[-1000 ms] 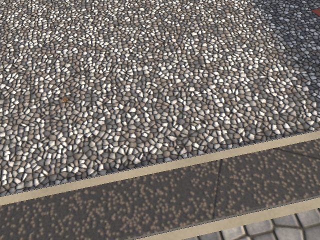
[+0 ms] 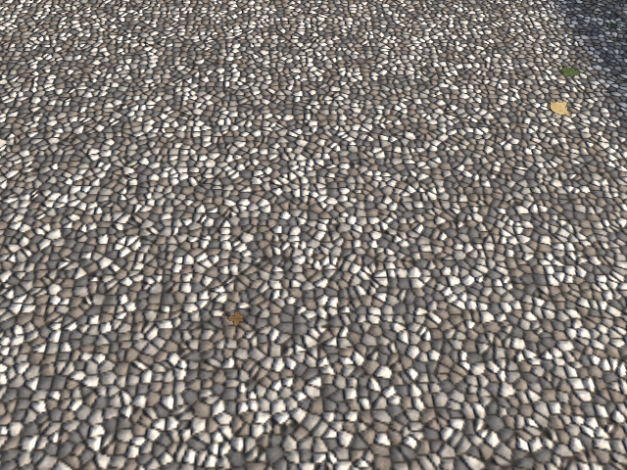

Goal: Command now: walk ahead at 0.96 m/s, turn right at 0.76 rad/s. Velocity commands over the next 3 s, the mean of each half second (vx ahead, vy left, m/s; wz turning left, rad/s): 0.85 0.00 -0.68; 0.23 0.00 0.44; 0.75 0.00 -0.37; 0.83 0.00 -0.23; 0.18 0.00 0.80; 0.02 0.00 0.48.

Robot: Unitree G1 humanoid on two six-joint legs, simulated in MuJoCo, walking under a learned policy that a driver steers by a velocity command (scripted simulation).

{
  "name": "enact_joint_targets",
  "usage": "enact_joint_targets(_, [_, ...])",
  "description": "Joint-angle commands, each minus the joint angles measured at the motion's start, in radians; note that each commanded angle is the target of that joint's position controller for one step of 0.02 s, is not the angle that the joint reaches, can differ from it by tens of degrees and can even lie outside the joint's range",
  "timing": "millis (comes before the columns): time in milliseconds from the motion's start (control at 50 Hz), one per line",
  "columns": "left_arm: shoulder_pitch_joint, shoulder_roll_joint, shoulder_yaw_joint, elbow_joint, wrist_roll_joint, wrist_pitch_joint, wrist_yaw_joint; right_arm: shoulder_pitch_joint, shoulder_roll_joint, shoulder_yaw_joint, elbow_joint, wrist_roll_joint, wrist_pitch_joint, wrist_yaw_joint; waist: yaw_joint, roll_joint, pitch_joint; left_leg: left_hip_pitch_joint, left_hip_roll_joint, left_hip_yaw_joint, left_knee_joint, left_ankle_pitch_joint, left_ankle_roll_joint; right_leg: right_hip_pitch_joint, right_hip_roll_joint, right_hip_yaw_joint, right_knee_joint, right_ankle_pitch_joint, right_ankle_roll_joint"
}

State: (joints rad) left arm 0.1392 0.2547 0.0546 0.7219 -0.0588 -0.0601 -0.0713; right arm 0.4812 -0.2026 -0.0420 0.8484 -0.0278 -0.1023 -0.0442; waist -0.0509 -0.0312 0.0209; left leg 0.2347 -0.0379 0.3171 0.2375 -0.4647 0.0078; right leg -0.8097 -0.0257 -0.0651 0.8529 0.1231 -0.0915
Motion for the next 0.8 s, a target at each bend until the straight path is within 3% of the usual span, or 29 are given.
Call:
enact_joint_targets(20, [0.102,0.109,0.046,-0.055,-0.02,-0.009,-0.014,-0.097,-0.29,-0.073,-0.093,0.002,0.008,-0.045,0.159,0.191,-0.005,-0.242,0.23,-0.001,0.166,1.586,-0.077,0.429,0.125,-0.174,-0.026,-0.077,-0.029])
enact_joint_targets(40, [0.378,0.207,0.092,0.006,-0.013,0.014,0.0,-0.256,-0.322,-0.081,-0.146,0.011,0.007,-0.043,0.326,0.24,-0.122,-0.37,0.261,-0.011,0.4,1.867,-0.062,0.754,0.146,-0.163,0.176,-0.055,-0.059])
enact_joint_targets(60, [0.709,0.31,0.142,0.095,0.005,0.049,0.032,-0.449,-0.338,-0.085,-0.215,0.052,-0.01,-0.025,0.505,0.209,-0.199,-0.607,0.251,-0.074,0.783,1.816,-0.055,1.1,0.113,-0.055,0.182,-0.137,-0.118])
enact_joint_targets(80, [0.789,0.201,0.103,0.146,0.012,0.067,0.05,-0.503,-0.198,-0.054,-0.195,0.082,-0.026,0.013,0.502,-0.029,-0.08,-0.724,0.04,-0.079,1.343,0.556,-0.048,1.065,-0.018,0.096,-0.207,-0.105,-0.206])
enact_joint_targets(100, [0.587,0.157,0.065,0.14,0.073,0.033,0.023,-0.417,0.012,-0.001,-0.25,0.054,-0.061,0.036,0.259,-0.34,0.074,-0.998,-0.076,-0.268,1.636,-0.162,-0.007,0.972,0.058,0.273,-0.188,-0.004,-0.215])
enact_joint_targets(120, [0.393,0.103,0.027,0.033,0.067,-0.003,0.01,-0.24,0.036,0.023,-0.29,0.037,-0.082,0.044,0.074,-0.293,-0.046,-1.103,-0.051,-0.459,1.655,-0.215,0.028,0.928,-0.034,0.585,-0.239,-0.129,-0.332])
enact_joint_targets(140, [0.344,0.066,0.027,-0.017,0.059,-0.018,0.006,-0.279,-0.04,0.014,-0.347,0.052,-0.099,0.053,0.06,-0.111,-0.096,-1.109,-0.055,-0.498,1.529,-0.101,0.061,0.859,-0.124,0.823,-0.479,-0.426,-0.397])
enact_joint_targets(160, [0.251,0.097,0.035,-0.048,0.046,-0.035,0.005,-0.319,-0.1,-0.005,-0.349,0.052,-0.096,0.048,0.001,0.145,-0.004,-1.056,-0.009,-0.489,1.371,0.02,0.076,0.669,-0.136,0.865,-0.585,-0.613,-0.335])
enact_joint_targets(180, [0.142,0.13,0.043,-0.089,0.047,-0.05,0.011,-0.271,-0.109,-0.008,-0.344,0.056,-0.073,0.04,-0.071,0.145,0.029,-1.004,0.023,-0.513,1.272,0.074,0.044,0.508,-0.144,0.892,-0.58,-0.643,-0.349])
enact_joint_targets(240, [0.068,0.106,0.033,-0.136,0.034,-0.061,0.054,-0.318,-0.179,-0.024,-0.344,0.028,-0.02,0.01,-0.065,0.195,0.069,-0.866,0.091,-0.507,0.901,0.106,-0.042,0.234,-0.032,0.704,-0.526,-0.472,-0.294])
enact_joint_targets(280, [0.126,0.132,0.048,-0.106,0.039,-0.033,0.092,-0.363,-0.116,-0.006,-0.349,-0.015,-0.023,0.023,0.007,0.096,-0.031,-0.708,0.085,-0.445,0.787,0.373,-0.057,0.224,0.03,0.54,-0.413,-0.224,-0.268])
enact_joint_targets(300, [0.209,0.102,0.042,-0.064,0.023,-0.032,0.112,-0.405,-0.143,-0.023,-0.352,0.0,-0.03,0.036,0.051,0.036,-0.034,-0.836,0.092,-0.496,0.695,0.596,-0.043,0.352,0.06,0.515,-0.318,-0.296,-0.244])
enact_joint_targets(320, [0.263,0.072,0.032,-0.024,0.003,-0.019,0.129,-0.451,-0.136,-0.014,-0.36,-0.014,-0.029,0.049,0.088,0.034,-0.011,-0.835,0.082,-0.468,0.503,0.727,-0.033,0.36,0.105,0.435,-0.278,-0.398,-0.205])
enact_joint_targets(360, [0.316,0.058,0.026,0.006,0.017,0.011,0.137,-0.558,-0.052,0.009,-0.379,-0.011,-0.033,0.076,0.176,-0.003,-0.023,-0.692,0.018,-0.382,0.317,0.874,-0.032,0.345,0.131,0.387,-0.246,-0.465,-0.145])
enact_joint_targets(400, [0.351,0.054,0.025,0.044,0.029,0.031,0.141,-0.598,-0.049,0.001,-0.394,0.005,-0.04,0.098,0.208,-0.068,-0.026,-0.64,0.003,-0.394,0.241,0.928,-0.036,0.405,0.128,0.4,-0.173,-0.477,-0.111])
enact_joint_targets(460, [0.317,0.045,0.024,0.04,0.016,0.04,0.159,-0.524,-0.094,-0.021,-0.345,0.017,-0.049,0.096,0.181,-0.077,-0.009,-0.708,0.087,-0.432,0.042,1.01,-0.039,0.661,0.101,0.404,0.021,-0.406,-0.061])
enact_joint_targets(500, [0.241,0.039,0.017,0.041,0.038,0.035,0.137,-0.193,-0.155,-0.06,-0.216,0.024,-0.05,0.092,0.02,-0.067,-0.086,-0.426,0.107,-0.353,-0.001,1.101,-0.025,0.627,0.105,0.305,0.333,-0.245,-0.008])
enact_joint_targets(520, [0.211,0.015,0.011,0.032,0.05,0.025,0.114,0.042,-0.192,-0.074,-0.129,0.026,-0.048,0.101,-0.078,0.012,-0.171,-0.131,0.183,-0.414,0.108,1.236,-0.003,0.437,0.138,0.231,0.64,-0.439,0.046])
enact_joint_targets(540, [0.464,-0.063,-0.003,0.047,0.038,0.018,0.099,0.069,-0.212,-0.055,-0.07,-0.006,-0.049,0.114,0.07,0.391,-0.277,0.245,0.321,-0.717,0.35,1.607,0.167,0.028,0.227,0.209,1.117,-1.031,0.129])
enact_joint_targets(560, [0.562,0.017,-0.016,0.037,0.028,0.007,0.095,0.025,-0.253,-0.065,-0.069,0.021,-0.034,0.123,0.087,0.444,-0.387,0.345,0.404,-0.874,0.39,1.519,0.291,-0.149,0.134,0.231,1.24,-0.978,0.16])
enact_joint_targets(580, [0.439,0.076,-0.02,-0.01,0.018,0.0,0.084,-0.054,-0.243,-0.067,-0.099,0.046,-0.009,0.11,0.043,0.311,-0.433,0.339,0.416,-0.918,0.321,1.09,0.362,-0.256,0.068,0.202,1.209,-0.874,0.162])
enact_joint_targets(600, [0.191,0.093,-0.011,-0.057,0.062,0.008,0.103,-0.177,-0.161,-0.049,-0.153,0.033,0.026,0.089,0.002,-0.037,-0.317,0.048,0.322,-0.872,0.174,0.626,0.27,-0.176,0.036,0.148,1.055,-0.685,0.128])
enact_joint_targets(620, [0.127,0.082,-0.014,-0.117,0.042,0.017,0.117,-0.263,-0.228,-0.05,-0.187,0.008,0.031,0.067,0.058,0.051,-0.277,-0.146,0.383,-1.038,0.104,0.48,0.335,-0.114,0.025,0.186,0.964,-0.572,0.135])
enact_joint_targets(640, [0.091,0.088,-0.013,-0.133,0.062,0.035,0.128,-0.303,-0.225,-0.046,-0.199,-0.006,0.031,0.059,0.076,0.024,-0.204,-0.33,0.377,-1.066,0.085,0.534,0.333,-0.054,-0.001,0.206,0.892,-0.587,0.132])
enact_joint_targets(660, [0.085,0.139,0.009,-0.133,0.074,0.04,0.134,-0.278,-0.208,-0.038,-0.201,0.007,0.025,0.051,0.086,0.046,-0.155,-0.44,0.283,-0.936,0.084,0.587,0.289,0.019,-0.008,0.236,0.707,-0.502,0.116])
enact_joint_targets(680, [0.1,0.108,0.009,-0.124,0.088,0.038,0.144,-0.285,-0.212,-0.043,-0.199,0.007,0.025,0.048,0.1,0.065,-0.156,-0.514,0.21,-0.841,0.108,0.672,0.251,0.076,0.004,0.209,0.635,-0.487,0.112])
enact_joint_targets(720, [0.015,0.056,-0.004,-0.163,0.109,0.022,0.15,-0.216,-0.21,-0.047,-0.169,0.048,0.039,0.021,0.072,0.069,-0.147,-0.553,0.108,-0.729,0.116,0.819,0.227,0.143,0.055,0.182,0.235,-0.393,0.156])
enact_joint_targets(760, [-0.005,0.008,-0.012,-0.163,0.084,0.026,0.144,-0.201,-0.227,-0.056,-0.157,0.048,0.073,-0.001,0.079,0.139,-0.23,-0.509,0.095,-0.749,0.131,0.782,0.185,0.251,0.112,0.187,0.061,-0.335,0.187])
enact_joint_targets(800, [-0.009,0.031,-0.003,-0.149,0.062,0.042,0.135,-0.221,-0.243,-0.068,-0.18,0.059,0.103,-0.013,0.079,0.168,-0.231,-0.463,0.108,-0.809,0.129,0.57,0.146,0.242,0.122,0.228,-0.025,-0.309,0.189])
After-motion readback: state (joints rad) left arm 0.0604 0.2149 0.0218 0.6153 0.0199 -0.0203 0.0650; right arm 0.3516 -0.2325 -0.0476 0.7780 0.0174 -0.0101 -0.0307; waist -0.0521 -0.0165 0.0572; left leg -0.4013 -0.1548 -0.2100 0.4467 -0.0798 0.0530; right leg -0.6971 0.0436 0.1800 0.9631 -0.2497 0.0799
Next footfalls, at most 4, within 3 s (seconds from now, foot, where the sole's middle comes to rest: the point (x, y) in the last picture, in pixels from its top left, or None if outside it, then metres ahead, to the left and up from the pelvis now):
0.08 right None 0.23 -0.03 -0.75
0.52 left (264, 417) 0.66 0.09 -0.87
1.00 right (341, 413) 0.67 -0.09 -0.87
1.40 left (241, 351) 0.84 0.15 -0.87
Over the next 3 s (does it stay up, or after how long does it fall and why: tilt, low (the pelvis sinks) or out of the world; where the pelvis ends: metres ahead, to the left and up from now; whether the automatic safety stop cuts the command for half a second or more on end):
stays up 1.37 -0.33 -0.09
